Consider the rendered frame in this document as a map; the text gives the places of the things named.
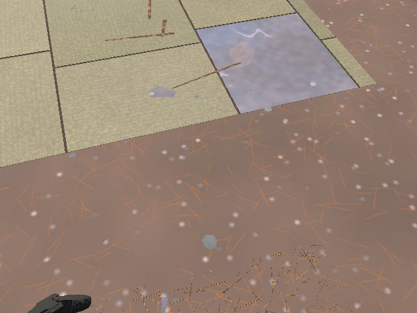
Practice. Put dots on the left robot hand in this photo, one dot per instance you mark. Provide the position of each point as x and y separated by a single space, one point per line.
62 304

